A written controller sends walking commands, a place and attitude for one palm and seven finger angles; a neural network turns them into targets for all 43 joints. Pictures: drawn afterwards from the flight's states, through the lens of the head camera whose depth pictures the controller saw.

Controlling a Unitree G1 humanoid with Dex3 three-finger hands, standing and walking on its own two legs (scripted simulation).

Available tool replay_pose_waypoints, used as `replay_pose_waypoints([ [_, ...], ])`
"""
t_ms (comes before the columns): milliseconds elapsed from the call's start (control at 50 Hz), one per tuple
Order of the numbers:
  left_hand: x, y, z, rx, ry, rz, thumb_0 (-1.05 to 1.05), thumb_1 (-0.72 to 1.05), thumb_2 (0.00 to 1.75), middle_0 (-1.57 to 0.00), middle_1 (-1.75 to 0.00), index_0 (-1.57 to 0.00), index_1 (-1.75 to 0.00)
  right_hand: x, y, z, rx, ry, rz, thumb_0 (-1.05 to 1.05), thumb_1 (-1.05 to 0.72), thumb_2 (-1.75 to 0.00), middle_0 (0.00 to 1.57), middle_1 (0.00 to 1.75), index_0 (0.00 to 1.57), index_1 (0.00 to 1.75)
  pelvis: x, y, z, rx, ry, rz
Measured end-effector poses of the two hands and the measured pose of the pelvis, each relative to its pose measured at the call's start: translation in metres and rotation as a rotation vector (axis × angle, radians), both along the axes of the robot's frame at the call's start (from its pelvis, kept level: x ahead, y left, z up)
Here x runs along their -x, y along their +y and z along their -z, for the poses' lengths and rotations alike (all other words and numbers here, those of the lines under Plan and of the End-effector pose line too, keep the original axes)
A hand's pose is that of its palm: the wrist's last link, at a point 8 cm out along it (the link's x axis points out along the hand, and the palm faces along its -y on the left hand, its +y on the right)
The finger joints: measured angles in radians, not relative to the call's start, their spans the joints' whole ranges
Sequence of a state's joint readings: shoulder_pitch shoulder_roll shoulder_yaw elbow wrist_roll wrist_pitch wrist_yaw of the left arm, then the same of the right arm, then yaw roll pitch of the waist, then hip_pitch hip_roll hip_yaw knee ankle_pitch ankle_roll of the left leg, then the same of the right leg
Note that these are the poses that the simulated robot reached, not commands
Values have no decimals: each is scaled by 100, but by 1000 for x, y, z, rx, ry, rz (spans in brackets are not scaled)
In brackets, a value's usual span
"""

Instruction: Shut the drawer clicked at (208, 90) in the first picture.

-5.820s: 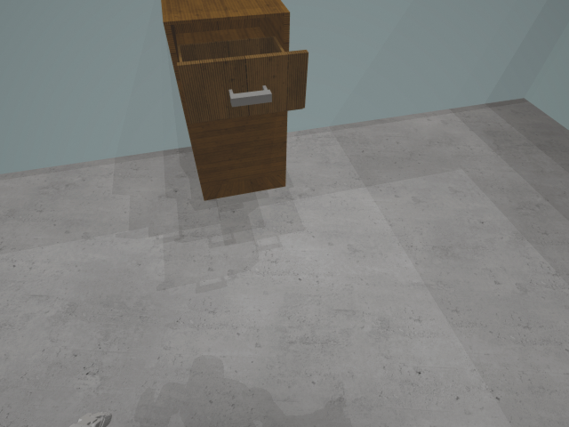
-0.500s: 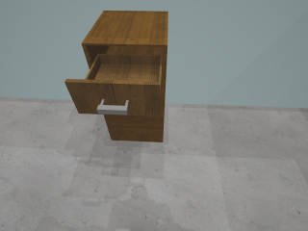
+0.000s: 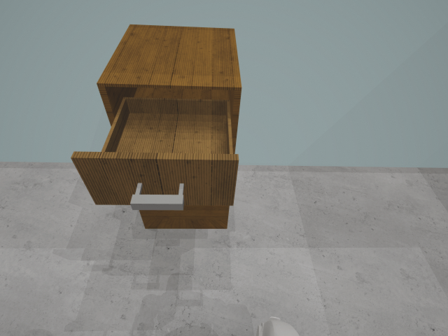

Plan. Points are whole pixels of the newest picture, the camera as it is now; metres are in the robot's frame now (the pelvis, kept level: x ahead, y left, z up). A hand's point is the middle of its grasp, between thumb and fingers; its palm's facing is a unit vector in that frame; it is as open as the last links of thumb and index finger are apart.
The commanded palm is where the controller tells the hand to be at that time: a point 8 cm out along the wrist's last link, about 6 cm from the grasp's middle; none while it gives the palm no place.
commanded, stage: take the last steps up to it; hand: left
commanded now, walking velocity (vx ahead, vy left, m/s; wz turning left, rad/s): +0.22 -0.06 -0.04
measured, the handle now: (159, 194) +0.43 +0.17 -0.05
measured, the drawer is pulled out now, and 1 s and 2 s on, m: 0.29 0.29 0.29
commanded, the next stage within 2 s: come to a stop and stand still in 0.16 s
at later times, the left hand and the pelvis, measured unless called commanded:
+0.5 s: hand (157, 334) +0.17 +0.14 -0.18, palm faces +0.06 -0.98 -0.20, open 7.2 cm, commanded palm none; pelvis +0.13 -0.04 -0.01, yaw +0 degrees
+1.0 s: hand out of the picture +0.09 +0.11 -0.17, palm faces +0.02 -0.97 -0.24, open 7.4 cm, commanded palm none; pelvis +0.08 -0.07 +0.00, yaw -1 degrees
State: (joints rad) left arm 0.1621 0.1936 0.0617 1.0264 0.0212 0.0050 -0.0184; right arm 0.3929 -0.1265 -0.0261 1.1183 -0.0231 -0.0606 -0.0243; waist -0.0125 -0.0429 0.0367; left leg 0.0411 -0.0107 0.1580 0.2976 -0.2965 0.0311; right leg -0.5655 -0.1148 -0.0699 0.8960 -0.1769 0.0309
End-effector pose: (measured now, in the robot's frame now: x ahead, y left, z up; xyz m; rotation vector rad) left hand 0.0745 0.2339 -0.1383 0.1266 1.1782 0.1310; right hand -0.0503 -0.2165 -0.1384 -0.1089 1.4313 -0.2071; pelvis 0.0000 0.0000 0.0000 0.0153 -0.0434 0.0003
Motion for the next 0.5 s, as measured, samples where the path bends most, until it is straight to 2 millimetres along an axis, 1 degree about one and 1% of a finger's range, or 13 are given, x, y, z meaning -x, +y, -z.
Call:
replay_pose_waypoints([
  [60, -51, -12, -4, -14, -40, 49, 1, 91, 90, -20, -30, -19, -30, 11, 2, 6, -33, 80, 46, 0, -91, -90, 20, 30, 20, 30, -22, -9, 4, -3, 2, 7],
  [120, -97, -29, -4, -29, -69, 96, 1, 91, 90, -20, -30, -20, -30, 14, 0, 13, -64, 157, 88, 0, -91, -90, 20, 30, 20, 30, -48, -22, 11, 0, 5, 15],
  [160, -121, -40, 2, -40, -103, 109, 1, 91, 90, -20, -30, -20, -30, 11, -6, 21, -85, 204, 102, 0, -91, -90, 20, 30, 20, 30, -66, -34, 21, -6, 6, 9],
  [180, -128, -45, 4, -43, -115, 104, 1, 91, 90, -20, -30, -20, -30, 6, -10, 24, -92, 220, 105, 0, -90, -90, 20, 30, 20, 30, -73, -39, 24, -3, 4, 9],
  [200, -130, -49, 5, -41, -116, 97, 1, 91, 90, -20, -30, -20, -30, -2, -15, 26, -92, 225, 104, 1, -90, -90, 20, 30, 20, 30, -78, -42, 25, 4, -1, 5],
  [240, -128, -56, 4, -35, -93, 77, 0, 91, 90, -20, -30, -20, -30, -26, -26, 27, -82, 204, 91, 1, -90, -90, 20, 30, 20, 30, -88, -46, 21, 14, -7, 0],
  [300, -114, -62, 3, -31, -28, 33, 0, 92, 89, -20, -30, -20, -30, -76, -42, 24, -57, 120, 54, 1, -90, -90, 20, 30, 20, 30, -101, -49, 13, 23, -1, -4],
  [360, -105, -55, 0, -56, 20, -3, -1, 95, 89, -21, -30, -20, -30, -128, -51, 19, -32, 19, 14, 1, -91, -90, 20, 30, 20, 30, -113, -51, 7, 26, 13, -6],
  [420, -96, -50, 2, -52, 71, -14, -1, 95, 89, -20, -30, -20, -30, -174, -52, 15, -17, -64, -21, 0, -91, -90, 20, 30, 20, 29, -121, -48, 5, 29, 17, 2],
  [460, -89, -47, 6, -42, 96, -30, -1, 94, 89, -20, -30, -20, -30, -197, -53, 13, 7, -98, -41, 1, -92, -90, 20, 30, 20, 30, -125, -43, 6, 33, 13, 6],
  [500, -83, -43, 12, -27, 118, -48, 0, 93, 89, -20, -30, -20, -30, -216, -53, 11, 27, -130, -55, 1, -93, -90, 20, 30, 20, 30, -129, -37, 9, 39, 6, 7],
])
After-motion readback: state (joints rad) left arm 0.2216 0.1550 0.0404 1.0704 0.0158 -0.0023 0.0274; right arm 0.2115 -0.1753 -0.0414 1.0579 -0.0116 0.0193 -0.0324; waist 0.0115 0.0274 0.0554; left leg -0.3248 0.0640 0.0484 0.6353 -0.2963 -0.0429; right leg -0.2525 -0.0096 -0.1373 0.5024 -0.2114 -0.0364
